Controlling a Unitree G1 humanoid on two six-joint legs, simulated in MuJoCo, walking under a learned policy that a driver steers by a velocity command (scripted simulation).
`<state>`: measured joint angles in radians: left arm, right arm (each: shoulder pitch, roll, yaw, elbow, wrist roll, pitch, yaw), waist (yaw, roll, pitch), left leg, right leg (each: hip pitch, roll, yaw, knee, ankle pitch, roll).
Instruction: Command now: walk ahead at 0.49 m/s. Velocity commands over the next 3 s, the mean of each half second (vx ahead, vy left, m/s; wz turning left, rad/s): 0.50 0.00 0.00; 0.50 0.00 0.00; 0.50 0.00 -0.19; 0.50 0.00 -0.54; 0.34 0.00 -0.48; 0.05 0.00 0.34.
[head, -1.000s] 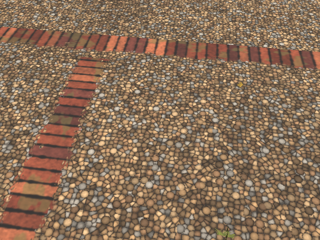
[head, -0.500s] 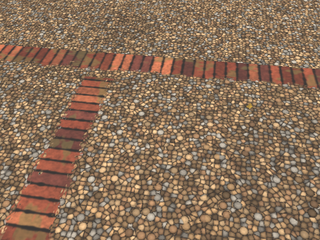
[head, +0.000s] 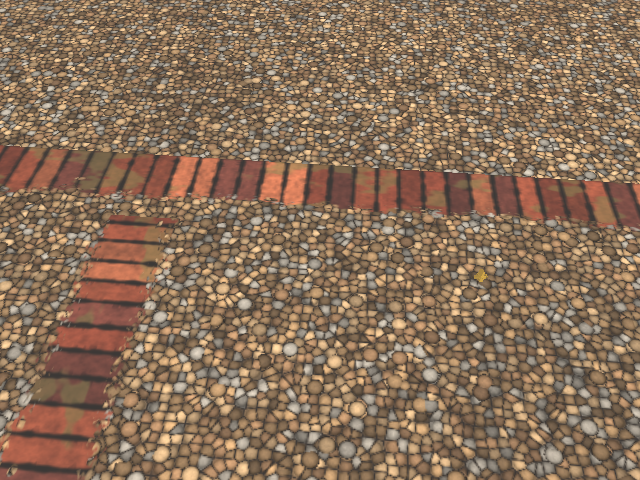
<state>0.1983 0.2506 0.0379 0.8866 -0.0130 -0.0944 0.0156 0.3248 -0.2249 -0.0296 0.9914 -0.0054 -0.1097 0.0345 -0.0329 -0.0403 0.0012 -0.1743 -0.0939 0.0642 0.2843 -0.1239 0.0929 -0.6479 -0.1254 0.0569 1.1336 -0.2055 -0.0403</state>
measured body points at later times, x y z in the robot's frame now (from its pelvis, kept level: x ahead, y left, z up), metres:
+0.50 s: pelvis +0.27 -0.08 +0.00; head +0.29 -0.10 +0.45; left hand +0.33 +0.18 -0.12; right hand +0.36 -0.35 -0.14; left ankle +0.27 +0.08 -0.66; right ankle +0.29 -0.16 -0.74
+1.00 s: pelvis +0.55 -0.01 -0.01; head +0.57 +0.00 +0.44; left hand +0.57 +0.25 -0.15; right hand +0.67 -0.27 -0.13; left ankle +0.61 +0.07 -0.74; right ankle +0.44 -0.16 -0.65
